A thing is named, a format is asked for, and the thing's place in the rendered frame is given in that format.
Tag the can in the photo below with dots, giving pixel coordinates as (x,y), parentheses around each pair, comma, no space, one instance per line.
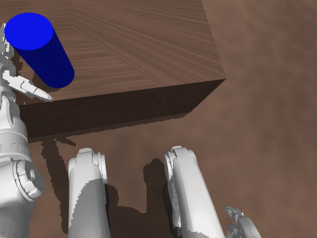
(34,38)

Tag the left robot hand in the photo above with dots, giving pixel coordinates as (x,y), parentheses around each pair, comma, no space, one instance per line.
(8,72)

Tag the left robot arm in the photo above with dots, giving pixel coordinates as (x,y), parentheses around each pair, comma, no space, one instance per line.
(21,185)

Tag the right robot foot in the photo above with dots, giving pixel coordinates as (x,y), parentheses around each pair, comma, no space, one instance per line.
(175,231)

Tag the right robot hand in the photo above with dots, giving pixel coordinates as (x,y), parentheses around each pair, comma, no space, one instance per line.
(245,227)

